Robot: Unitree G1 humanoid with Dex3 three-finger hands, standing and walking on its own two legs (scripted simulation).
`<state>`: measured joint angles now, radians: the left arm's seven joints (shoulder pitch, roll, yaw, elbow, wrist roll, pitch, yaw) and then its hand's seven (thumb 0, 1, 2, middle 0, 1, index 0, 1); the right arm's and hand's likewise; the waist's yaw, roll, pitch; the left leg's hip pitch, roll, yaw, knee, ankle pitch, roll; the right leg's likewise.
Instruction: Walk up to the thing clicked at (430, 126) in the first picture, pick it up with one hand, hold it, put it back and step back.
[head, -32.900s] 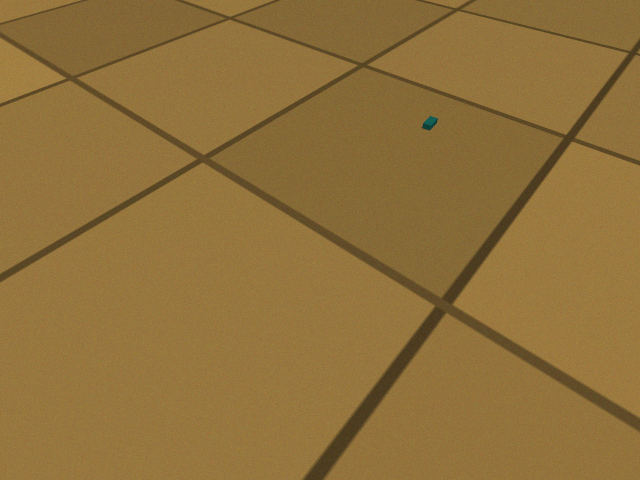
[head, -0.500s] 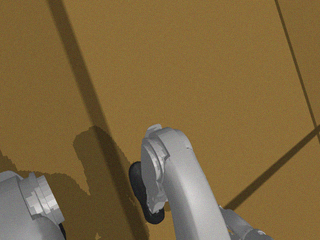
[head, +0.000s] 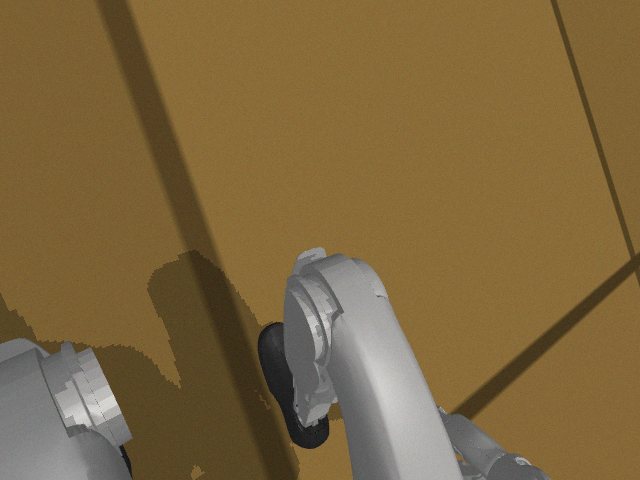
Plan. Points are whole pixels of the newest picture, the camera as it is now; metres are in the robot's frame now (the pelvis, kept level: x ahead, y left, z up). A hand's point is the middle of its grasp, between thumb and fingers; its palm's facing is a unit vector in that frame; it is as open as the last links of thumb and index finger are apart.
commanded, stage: close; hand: left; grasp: from above
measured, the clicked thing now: out of the picture +0.44 +0.39 -0.28
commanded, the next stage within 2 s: settle in 0.48 s
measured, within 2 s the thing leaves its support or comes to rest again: leaves its support in 0.80 s
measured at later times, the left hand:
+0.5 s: hand out of the picture +0.42 +0.39 -0.24, palm faces -0.42 -0.19 -0.89, open 7.6 cm
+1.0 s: hand out of the picture +0.44 +0.40 -0.21, palm faces -0.37 -0.17 -0.91, open 7.4 cm
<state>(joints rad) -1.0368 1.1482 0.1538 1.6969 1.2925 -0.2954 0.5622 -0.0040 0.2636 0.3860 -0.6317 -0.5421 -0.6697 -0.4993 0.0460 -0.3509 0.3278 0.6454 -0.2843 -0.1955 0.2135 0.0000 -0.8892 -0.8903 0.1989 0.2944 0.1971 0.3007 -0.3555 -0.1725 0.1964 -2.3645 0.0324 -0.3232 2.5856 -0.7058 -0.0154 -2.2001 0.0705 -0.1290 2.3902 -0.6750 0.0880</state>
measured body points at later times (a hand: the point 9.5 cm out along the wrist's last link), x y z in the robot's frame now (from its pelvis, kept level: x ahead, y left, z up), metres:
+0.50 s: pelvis +0.00 +0.00 +0.00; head +0.26 +0.15 +0.33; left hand +0.44 +0.39 -0.19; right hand +0.09 -0.25 -0.05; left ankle +0.06 +0.13 -0.26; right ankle +0.12 -0.14 -0.26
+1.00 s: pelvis +0.00 +0.00 +0.01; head +0.26 +0.15 +0.34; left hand +0.45 +0.40 -0.15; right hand +0.10 -0.25 -0.05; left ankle +0.06 +0.13 -0.26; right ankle +0.12 -0.14 -0.26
